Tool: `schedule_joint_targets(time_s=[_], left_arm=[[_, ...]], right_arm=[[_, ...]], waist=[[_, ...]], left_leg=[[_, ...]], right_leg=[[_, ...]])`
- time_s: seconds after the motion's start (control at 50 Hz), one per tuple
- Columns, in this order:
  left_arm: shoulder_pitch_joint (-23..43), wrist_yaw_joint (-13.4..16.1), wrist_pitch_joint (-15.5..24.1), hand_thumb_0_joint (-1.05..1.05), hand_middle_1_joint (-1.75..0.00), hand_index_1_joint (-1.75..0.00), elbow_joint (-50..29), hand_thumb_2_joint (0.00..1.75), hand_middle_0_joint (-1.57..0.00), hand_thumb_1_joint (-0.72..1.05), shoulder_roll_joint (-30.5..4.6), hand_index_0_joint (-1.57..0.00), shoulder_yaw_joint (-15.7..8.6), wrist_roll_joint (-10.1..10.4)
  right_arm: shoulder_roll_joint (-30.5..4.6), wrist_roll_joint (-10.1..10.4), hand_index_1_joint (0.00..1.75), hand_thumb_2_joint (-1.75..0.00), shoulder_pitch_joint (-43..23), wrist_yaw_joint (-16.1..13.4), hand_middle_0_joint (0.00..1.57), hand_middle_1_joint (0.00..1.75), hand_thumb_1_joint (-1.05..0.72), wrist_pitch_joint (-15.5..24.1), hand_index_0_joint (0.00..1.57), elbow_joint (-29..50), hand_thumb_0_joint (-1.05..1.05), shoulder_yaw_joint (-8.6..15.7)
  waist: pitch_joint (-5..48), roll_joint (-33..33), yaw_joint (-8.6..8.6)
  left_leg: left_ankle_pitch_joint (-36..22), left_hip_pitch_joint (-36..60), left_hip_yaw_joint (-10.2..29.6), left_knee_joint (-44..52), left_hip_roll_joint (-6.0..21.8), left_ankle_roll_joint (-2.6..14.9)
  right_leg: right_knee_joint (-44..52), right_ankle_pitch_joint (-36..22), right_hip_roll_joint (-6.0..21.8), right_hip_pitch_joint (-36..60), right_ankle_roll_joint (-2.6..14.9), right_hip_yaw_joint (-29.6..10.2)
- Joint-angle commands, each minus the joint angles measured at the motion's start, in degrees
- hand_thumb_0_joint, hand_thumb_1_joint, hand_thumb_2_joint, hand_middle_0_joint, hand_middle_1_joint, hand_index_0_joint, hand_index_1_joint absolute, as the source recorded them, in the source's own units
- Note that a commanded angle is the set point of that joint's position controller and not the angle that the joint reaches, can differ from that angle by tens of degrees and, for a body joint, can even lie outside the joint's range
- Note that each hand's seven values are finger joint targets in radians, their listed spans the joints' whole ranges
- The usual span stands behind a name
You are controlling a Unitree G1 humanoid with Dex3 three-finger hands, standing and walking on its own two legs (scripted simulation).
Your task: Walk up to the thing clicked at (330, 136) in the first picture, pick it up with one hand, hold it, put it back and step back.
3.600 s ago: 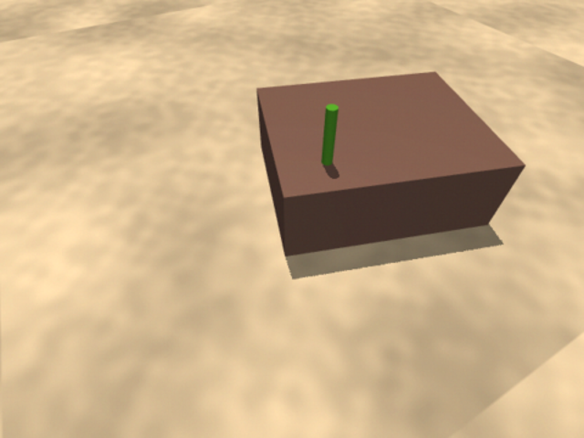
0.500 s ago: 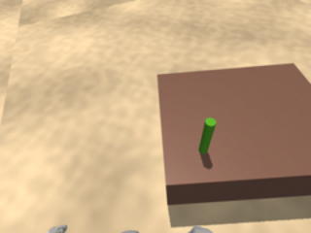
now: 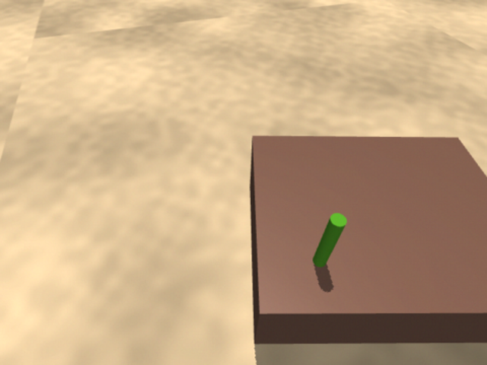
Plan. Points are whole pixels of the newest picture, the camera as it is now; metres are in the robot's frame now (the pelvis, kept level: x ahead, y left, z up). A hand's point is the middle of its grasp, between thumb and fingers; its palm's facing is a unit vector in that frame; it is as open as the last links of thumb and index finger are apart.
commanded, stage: walk up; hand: right
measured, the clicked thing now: (327, 242) +0.50 -0.23 -0.29
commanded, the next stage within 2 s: stand in 0.98 s
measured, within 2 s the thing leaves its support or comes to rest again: neither
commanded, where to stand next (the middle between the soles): +0.06 +0.00 m, yaw -2 degrees
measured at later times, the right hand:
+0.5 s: hand out of the picture +0.09 -0.26 -0.15, palm faces -0.01 +0.95 -0.32, open 7.4 cm
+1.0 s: hand out of the picture +0.09 -0.25 -0.15, palm faces -0.01 +0.95 -0.31, open 7.4 cm
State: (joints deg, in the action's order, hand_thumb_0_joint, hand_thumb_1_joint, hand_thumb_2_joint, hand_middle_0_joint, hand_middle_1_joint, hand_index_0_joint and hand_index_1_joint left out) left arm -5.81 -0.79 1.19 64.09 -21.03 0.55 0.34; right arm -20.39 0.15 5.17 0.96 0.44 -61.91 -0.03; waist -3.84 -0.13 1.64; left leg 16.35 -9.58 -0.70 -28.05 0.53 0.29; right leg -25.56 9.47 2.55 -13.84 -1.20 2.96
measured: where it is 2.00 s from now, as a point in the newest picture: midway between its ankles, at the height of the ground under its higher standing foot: outside the picture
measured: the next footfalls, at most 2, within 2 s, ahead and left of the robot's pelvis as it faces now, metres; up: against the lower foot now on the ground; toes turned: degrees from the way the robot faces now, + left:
none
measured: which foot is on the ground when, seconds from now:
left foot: down 0.00-1.00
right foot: down 0.00-1.00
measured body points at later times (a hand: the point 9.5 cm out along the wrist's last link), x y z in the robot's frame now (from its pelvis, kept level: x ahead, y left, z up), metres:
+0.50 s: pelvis +0.01 +0.00 +0.01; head +0.01 -0.01 +0.46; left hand +0.09 +0.30 -0.12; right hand +0.10 -0.30 -0.13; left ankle -0.01 +0.11 -0.74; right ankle +0.05 -0.14 -0.74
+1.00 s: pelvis +0.01 +0.00 +0.01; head +0.02 -0.01 +0.46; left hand +0.10 +0.30 -0.12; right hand +0.09 -0.30 -0.13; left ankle -0.01 +0.12 -0.74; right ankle +0.05 -0.14 -0.74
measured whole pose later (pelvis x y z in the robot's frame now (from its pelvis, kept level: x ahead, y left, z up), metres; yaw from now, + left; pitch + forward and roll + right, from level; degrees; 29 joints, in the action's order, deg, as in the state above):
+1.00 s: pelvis +0.01 +0.00 +0.01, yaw +0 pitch -2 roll +0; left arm -3.5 -0.5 1.0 66.0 -19.3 -0.5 -0.8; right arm -19.9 -0.4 5.7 0.9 -0.2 -65.4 0.8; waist -3.0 -0.8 0.1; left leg 12.6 -4.4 -0.9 -18.9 0.3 -0.1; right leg -18.9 7.1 2.6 -9.8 -1.2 2.9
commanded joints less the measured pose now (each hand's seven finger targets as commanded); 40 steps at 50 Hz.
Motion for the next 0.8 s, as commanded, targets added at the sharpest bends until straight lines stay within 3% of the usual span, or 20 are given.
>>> schedule_joint_targets(time_s=[0.0, 0.1, 0.32, 0.44, 0.78], left_arm=[[3.66, 1.02, 1.47, 0.00, -0.30, -0.30, -2.66, 0.90, -0.20, 0.90, -11.99, -0.20, -2.50, 0.13], [4.67, 1.05, 1.29, 0.00, -0.30, -0.30, -1.54, 0.90, -0.20, 0.90, -11.09, -0.20, -2.35, -0.09], [4.69, 1.19, 1.38, 0.00, -0.30, -0.30, -0.63, 0.90, -0.20, 0.90, -11.02, -0.20, -2.77, -0.63], [4.75, 1.22, 1.20, 0.00, -0.30, -0.30, -0.81, 0.90, -0.20, 0.90, -11.20, -0.20, -3.10, -0.95], [4.95, 1.09, 0.79, 0.00, -0.30, -0.30, -1.57, 0.90, -0.20, 0.90, -10.76, -0.20, -3.48, -1.04]], right_arm=[[-13.06, 0.19, 0.30, -0.90, -1.74, -1.20, 0.20, 0.30, -0.90, 0.90, 0.20, 2.26, 0.00, 2.84], [-12.47, 0.10, 0.30, -0.90, -3.70, -1.00, 0.20, 0.30, -0.90, 0.62, 0.20, 1.11, 0.00, 2.87], [-11.88, -0.15, 0.30, -0.90, -5.37, -0.79, 0.20, 0.30, -0.90, 0.59, 0.20, -0.10, 0.00, 2.91], [-11.78, -0.39, 0.30, -0.90, -4.90, -0.72, 0.20, 0.30, -0.90, 0.46, 0.20, -0.41, 0.00, 2.78], [-11.93, -0.55, 0.30, -0.90, -2.09, -1.00, 0.20, 0.30, -0.90, 0.67, 0.20, -0.41, 0.00, 2.80]], waist=[[7.98, 0.74, -1.16], [6.71, 0.83, -0.96], [6.66, 0.14, -0.78], [4.98, 0.23, -0.74], [5.87, 0.44, -1.11]], left_leg=[[-15.74, 1.70, 5.28, 7.04, 6.64, 1.97], [-13.59, 2.49, 5.73, 10.37, 6.93, 1.73], [-12.76, 3.56, 5.12, 13.18, 6.74, 1.03], [-8.52, 1.85, 5.21, 13.73, 6.24, 1.01], [-9.29, 0.84, 5.27, 13.53, 6.34, 1.09]], right_leg=[[4.50, -13.74, 6.15, 7.17, 2.17, -5.26], [6.31, -9.27, 6.12, 6.75, 1.59, -5.09], [8.41, -8.84, 6.28, 8.77, 1.07, -4.97], [9.81, -5.08, 5.99, 8.23, 1.07, -5.45], [8.58, -7.17, 5.64, 9.52, 1.43, -5.39]])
